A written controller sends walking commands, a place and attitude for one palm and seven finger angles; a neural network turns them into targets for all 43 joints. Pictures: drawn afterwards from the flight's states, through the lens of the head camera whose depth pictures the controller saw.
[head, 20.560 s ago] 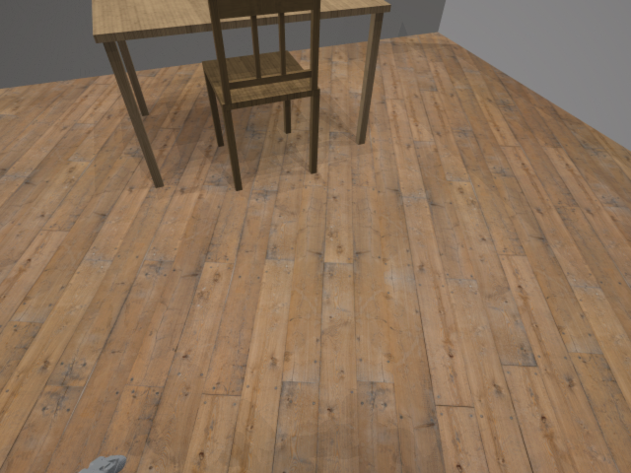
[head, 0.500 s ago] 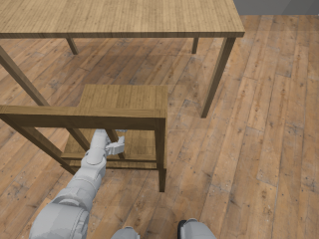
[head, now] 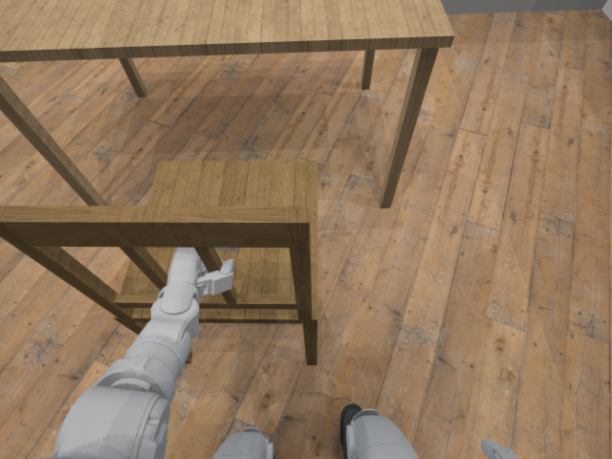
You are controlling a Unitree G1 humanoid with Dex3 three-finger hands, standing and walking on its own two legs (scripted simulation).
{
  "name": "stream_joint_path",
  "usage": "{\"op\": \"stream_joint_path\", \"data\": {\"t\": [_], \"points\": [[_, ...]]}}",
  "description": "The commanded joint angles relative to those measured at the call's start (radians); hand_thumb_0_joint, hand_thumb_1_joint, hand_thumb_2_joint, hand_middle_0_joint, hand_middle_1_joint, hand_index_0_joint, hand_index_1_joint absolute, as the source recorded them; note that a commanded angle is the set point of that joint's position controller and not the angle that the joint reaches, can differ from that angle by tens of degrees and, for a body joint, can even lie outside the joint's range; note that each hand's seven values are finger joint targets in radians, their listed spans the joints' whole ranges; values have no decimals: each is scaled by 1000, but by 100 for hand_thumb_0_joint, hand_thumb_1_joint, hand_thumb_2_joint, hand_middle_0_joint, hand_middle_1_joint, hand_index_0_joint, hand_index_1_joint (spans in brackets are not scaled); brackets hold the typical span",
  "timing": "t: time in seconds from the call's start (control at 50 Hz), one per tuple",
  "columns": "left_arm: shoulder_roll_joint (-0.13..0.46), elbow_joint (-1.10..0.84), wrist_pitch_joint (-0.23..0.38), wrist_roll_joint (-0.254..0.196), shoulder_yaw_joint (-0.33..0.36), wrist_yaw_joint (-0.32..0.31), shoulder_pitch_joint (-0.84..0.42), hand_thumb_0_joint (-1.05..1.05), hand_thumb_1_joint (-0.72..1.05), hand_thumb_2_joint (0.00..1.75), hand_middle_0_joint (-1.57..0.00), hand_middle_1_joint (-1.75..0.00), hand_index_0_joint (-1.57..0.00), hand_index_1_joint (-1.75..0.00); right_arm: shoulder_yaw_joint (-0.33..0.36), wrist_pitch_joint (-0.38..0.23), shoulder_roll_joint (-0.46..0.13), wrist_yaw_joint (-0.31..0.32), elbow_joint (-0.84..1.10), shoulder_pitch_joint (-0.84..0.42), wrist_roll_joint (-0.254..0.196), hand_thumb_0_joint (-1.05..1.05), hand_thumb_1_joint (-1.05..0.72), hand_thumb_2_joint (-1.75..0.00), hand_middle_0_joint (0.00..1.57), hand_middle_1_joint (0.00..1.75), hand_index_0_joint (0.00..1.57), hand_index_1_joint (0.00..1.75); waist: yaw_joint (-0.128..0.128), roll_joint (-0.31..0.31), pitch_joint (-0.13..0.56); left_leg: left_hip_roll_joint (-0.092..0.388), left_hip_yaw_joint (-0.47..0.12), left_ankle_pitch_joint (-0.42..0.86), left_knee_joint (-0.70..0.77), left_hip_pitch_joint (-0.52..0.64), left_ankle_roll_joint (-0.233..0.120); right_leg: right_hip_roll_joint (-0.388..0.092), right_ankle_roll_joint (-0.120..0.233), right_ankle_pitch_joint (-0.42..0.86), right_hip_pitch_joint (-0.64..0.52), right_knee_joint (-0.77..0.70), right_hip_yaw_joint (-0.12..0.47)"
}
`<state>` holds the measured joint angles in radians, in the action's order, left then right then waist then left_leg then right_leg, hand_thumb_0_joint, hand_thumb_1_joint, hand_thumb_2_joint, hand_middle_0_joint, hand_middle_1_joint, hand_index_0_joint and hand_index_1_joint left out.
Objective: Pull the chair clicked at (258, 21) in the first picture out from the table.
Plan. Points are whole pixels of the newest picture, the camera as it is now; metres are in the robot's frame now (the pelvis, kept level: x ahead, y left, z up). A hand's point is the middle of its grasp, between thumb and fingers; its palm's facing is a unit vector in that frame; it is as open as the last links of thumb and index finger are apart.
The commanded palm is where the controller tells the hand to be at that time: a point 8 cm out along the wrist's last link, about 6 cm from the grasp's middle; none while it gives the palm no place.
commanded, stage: step backward, pulling the chair out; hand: left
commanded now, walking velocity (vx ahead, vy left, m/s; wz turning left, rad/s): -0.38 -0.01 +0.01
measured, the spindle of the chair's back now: (155, 273) +0.40 +0.25 -0.09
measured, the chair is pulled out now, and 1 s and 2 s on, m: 0.42 0.58 0.60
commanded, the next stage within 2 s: stop walking, hand still on the chair in 0.68 s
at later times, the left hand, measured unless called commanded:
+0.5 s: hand (223, 317) +0.31 +0.12 -0.06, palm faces -0.05 -0.98 -0.19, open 5.2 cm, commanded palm +0.32 +0.17 -0.05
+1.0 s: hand (218, 390) +0.21 +0.12 -0.06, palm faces -0.07 -0.98 -0.19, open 5.2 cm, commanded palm +0.20 +0.17 -0.04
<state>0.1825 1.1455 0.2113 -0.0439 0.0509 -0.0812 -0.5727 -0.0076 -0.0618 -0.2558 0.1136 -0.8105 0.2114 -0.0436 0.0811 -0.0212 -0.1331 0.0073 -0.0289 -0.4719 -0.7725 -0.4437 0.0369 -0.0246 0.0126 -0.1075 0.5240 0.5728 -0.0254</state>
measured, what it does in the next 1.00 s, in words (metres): walks backwards: left foot, then right foot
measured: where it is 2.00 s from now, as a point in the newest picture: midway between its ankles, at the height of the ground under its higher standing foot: outside the picture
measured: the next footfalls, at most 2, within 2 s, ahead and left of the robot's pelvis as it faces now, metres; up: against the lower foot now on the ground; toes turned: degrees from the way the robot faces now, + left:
left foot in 0.04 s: -0.05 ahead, +0.14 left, +0.00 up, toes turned +1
right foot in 0.22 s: +0.03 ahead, -0.12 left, +0.00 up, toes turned -2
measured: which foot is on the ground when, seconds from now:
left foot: up 0.00-0.02, down 0.04-1.00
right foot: down 0.00-0.12, up 0.14-0.20, down 0.22-1.00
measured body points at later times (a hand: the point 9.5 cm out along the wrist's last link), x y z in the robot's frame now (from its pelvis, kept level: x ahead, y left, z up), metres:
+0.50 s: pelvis -0.07 +0.00 +0.00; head +0.02 +0.00 +0.44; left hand +0.31 +0.17 -0.04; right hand +0.01 -0.28 -0.13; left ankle -0.06 +0.14 -0.72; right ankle +0.05 -0.12 -0.72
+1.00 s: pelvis -0.11 +0.01 +0.01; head -0.07 +0.00 +0.46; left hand +0.21 +0.17 -0.04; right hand -0.05 -0.26 -0.12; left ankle -0.09 +0.13 -0.72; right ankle -0.01 -0.12 -0.71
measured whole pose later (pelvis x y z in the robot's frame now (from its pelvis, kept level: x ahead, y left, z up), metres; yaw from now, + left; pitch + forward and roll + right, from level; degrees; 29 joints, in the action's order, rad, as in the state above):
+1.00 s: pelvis -0.11 +0.01 +0.01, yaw -1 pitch -1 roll +1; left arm 0.14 0.92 0.12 -0.04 -0.03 -0.08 -0.33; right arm -0.02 -0.02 -0.26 0.13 -0.71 0.30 -0.04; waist 0.06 0.00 -0.10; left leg 0.01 0.03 -0.27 -0.56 -0.28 0.00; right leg -0.03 -0.02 -0.30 0.43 0.61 0.00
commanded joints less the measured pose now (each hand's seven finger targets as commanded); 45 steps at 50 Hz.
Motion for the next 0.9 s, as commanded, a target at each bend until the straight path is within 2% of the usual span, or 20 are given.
{"op": "stream_joint_path", "data": {"t": [0.0, 0.04, 0.1, 0.14, 0.18, 0.2, 0.26, 0.32, 0.4, 0.46, 0.52, 0.56, 0.6, 0.62, 0.66, 0.7, 0.74, 0.78, 0.82, 0.88], "points": [[207, -180, 49, 14, 9, -18, -324, 0, 90, 90, -50, -145, -50, -145, 29, -45, -146, 31, 52, 93, 2, 0, -90, -90, 20, 30, 20, 30, -26, 124, 473, 60, -28, 156, 309, 158, -30, -180, -3, 19, -279, -119, 110], [176, -192, 51, 12, -7, -19, -351, 0, 90, 90, -50, -145, -50, -145, 42, -41, -179, 39, 75, 80, 4, 0, -90, -90, 20, 30, 20, 30, -41, -88, 437, 199, -159, 451, 351, 126, -90, -50, -40, 22, -251, 66, 33], [122, -274, 57, 7, -48, -1, -443, 0, 90, 90, -50, -145, -50, -145, 37, -32, -131, 26, 109, 42, 20, 0, -90, -90, 20, 30, 20, 30, -53, -229, 413, 281, -167, 473, 365, 66, -126, -34, -22, -215, -253, 188, 42], [138, -262, 50, 6, -30, -6, -426, 0, 90, 90, -50, -145, -50, -145, 47, -32, -138, 27, 92, 75, 21, 0, -90, -90, 20, 30, 20, 30, -48, -179, 402, 277, -156, 664, 284, 154, -130, -27, -16, -124, -240, 131, 51], [139, -235, 54, 14, -26, -6, -396, 0, 90, 90, -50, -145, -50, -145, 61, -31, -143, 21, 81, 104, 17, 0, -90, -90, 20, 30, 20, 30, -32, -95, 452, 234, -102, 774, 181, 204, -82, -62, -8, 227, -320, 27, 75], [148, -221, 57, 19, -27, -5, -386, 0, 90, 90, -50, -145, -50, -145, 62, -30, -140, 21, 78, 103, 16, 0, -90, -90, 20, 30, 20, 30, -26, -42, 465, 199, -76, 712, 148, 163, -45, -109, 10, 408, -373, -3, 115], [231, -179, 47, 16, 16, -10, -328, 0, 90, 90, -50, -145, -50, -145, 71, -28, -145, 25, 67, 98, 2, 0, -90, -90, 20, 30, 20, 30, -35, 155, 510, 44, -4, 104, -21, 100, 21, -287, 95, 465, -377, -136, 286], [233, -154, 27, 13, 12, -7, -296, 0, 90, 90, -50, -145, -50, -145, 55, -34, -146, 24, 63, 69, 0, 0, -90, -90, 20, 30, 20, 30, -61, 108, 506, 21, -61, -72, -103, 48, 9, -343, 126, 327, -378, -182, 295], [206, -189, 14, 11, 2, -7, -351, 0, 90, 90, -50, -145, -50, -145, 30, -31, -150, 37, 46, 93, 1, 0, -90, -90, 20, 30, 20, 30, -26, 125, 529, 44, -19, 150, 264, 146, -5, -235, 27, 310, -396, -92, 136], [145, -231, 18, -3, -36, -2, -390, 0, 90, 90, -50, -145, -50, -145, 49, -17, -166, 40, 94, 71, 2, 0, -90, -90, 20, 30, 20, 30, -42, -108, 508, 201, -109, 533, 338, 184, -80, -62, -40, 90, -314, 68, 30], [125, -280, 21, -6, -48, 9, -451, 0, 90, 90, -50, -145, -50, -145, 40, -10, -139, 32, 121, 41, 14, 0, -90, -90, 20, 30, 20, 30, -57, -244, 441, 268, -143, 438, 381, 83, -122, -31, -25, -221, -297, 185, 26], [126, -246, 19, -7, -33, 5, -413, 0, 90, 90, -50, -145, -50, -145, 49, -12, -144, 26, 116, 73, 9, 0, -90, -90, 20, 30, 20, 30, -57, -159, 423, 262, -124, 553, 296, 138, -122, -23, -20, -136, -293, 108, 33], [130, -211, 21, -3, -34, 5, -379, 0, 90, 90, -50, -145, -50, -145, 57, -17, -148, 23, 104, 100, 3, 0, -90, -90, 20, 30, 20, 30, -41, -29, 454, 205, -73, 613, 194, 191, -70, -67, -13, 216, -346, -12, 78], [154, -200, 14, -1, -33, 7, -359, 0, 90, 90, -50, -145, -50, -145, 60, -13, -155, 27, 99, 108, 1, 0, -90, -90, 20, 30, 20, 30, -33, 42, 473, 167, -35, 492, 180, 139, -36, -111, 2, 294, -400, -21, 117], [185, -181, 5, 2, -23, 8, -313, 0, 90, 90, -50, -145, -50, -145, 55, -10, -141, 22, 113, 78, -5, 0, -90, -90, 20, 30, 20, 30, -53, 69, 404, 81, 4, 27, 132, 76, -13, -213, 41, -82, -255, -147, 212], [218, -158, 10, -1, 1, -4, -272, 0, 90, 90, -50, -145, -50, -145, 50, -17, -136, 18, 100, 88, -8, 0, -90, -90, 20, 30, 20, 30, -63, 161, 389, 15, 34, -42, 15, 150, -12, -270, 59, -396, -142, -318, 288], [224, -149, 11, 5, 12, -11, -242, 0, 90, 90, -50, -145, -50, -145, 43, -22, -138, 17, 85, 96, -2, 0, -90, -90, 20, 30, 20, 30, -64, 134, 403, 8, 23, -35, -7, 169, -17, -284, 70, -375, -153, -332, 279], [204, -328, 23, 22, 21, -9, -206, 0, 90, 90, -50, -145, -50, -145, 35, -20, -113, 8, 138, 78, 18, 0, -90, -90, 20, 30, 20, 30, -55, 140, 463, 5, 19, 5, 89, 214, -29, -268, 53, -275, -247, -287, 223], [188, -345, 8, 14, 15, -12, -168, 0, 90, 90, -50, -145, -50, -145, 24, -16, -123, 20, 143, 55, 15, 0, -90, -90, 20, 30, 20, 30, -46, 127, 426, 36, -8, 48, 283, 234, -53, -204, 25, -311, -262, -245, 168], [94, -427, 2, 20, -47, -7, -130, 0, 90, 90, -50, -145, -50, -145, 7, -6, -111, 23, 206, 0, 16, 0, -90, -90, 20, 30, 20, 30, -66, -138, 353, 151, -122, -82, 469, 70, -116, -53, -29, -370, -323, -23, 57]]}}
